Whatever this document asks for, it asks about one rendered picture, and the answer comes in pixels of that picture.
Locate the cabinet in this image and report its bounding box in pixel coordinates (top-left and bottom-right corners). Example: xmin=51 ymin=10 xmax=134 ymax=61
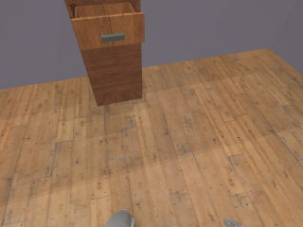
xmin=64 ymin=0 xmax=143 ymax=107

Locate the handle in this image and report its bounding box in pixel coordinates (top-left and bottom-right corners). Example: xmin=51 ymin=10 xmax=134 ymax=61
xmin=101 ymin=30 xmax=125 ymax=43

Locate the drawer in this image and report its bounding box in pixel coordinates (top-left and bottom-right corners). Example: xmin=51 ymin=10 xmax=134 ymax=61
xmin=71 ymin=2 xmax=145 ymax=50

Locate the left robot thigh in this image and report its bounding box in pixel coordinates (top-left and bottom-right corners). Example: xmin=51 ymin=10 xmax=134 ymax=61
xmin=104 ymin=211 xmax=134 ymax=227

